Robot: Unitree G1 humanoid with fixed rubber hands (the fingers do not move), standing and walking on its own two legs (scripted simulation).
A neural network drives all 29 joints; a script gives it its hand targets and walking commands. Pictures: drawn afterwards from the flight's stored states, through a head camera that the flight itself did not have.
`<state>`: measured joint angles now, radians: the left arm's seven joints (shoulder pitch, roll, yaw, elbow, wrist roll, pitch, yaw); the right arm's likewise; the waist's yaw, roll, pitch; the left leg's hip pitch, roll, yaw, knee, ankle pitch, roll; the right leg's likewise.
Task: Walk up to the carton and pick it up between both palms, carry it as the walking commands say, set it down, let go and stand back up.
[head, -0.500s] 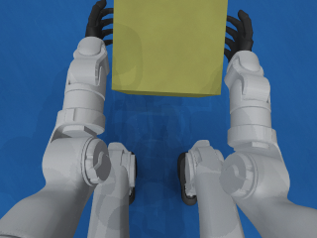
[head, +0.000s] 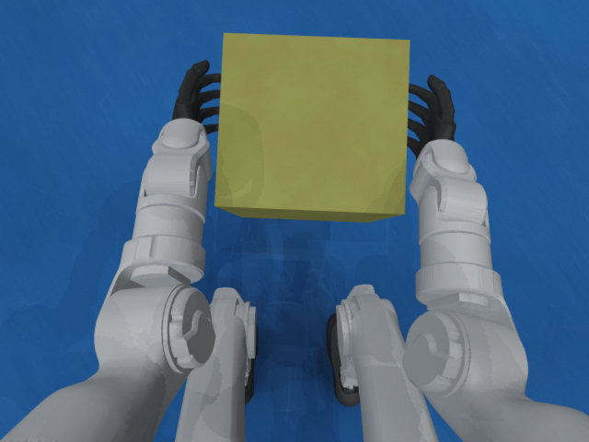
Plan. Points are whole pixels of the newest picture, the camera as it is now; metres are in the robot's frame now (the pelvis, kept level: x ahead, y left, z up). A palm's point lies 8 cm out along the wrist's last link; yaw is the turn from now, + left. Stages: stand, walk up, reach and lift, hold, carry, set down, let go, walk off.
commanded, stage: reach and lift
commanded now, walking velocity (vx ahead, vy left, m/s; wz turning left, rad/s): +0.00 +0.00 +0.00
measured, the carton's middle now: (309, 146) +0.50 -0.02 -0.13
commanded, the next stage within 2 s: none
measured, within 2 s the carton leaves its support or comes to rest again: neither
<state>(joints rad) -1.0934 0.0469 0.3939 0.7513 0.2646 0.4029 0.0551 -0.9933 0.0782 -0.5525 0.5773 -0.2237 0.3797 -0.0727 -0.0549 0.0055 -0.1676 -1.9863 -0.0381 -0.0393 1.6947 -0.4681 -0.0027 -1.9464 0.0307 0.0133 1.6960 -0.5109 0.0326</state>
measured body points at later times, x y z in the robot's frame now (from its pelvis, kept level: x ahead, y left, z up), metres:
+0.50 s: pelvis +0.01 +0.00 +0.06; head +0.23 +0.02 +0.45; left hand +0.50 +0.14 +0.01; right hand +0.47 -0.16 +0.02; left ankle +0.11 +0.11 -0.48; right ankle +0.10 -0.13 -0.48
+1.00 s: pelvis +0.04 +0.00 +0.13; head +0.21 +0.02 +0.54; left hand +0.48 +0.13 +0.08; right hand +0.45 -0.17 +0.09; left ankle +0.11 +0.11 -0.48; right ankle +0.10 -0.13 -0.48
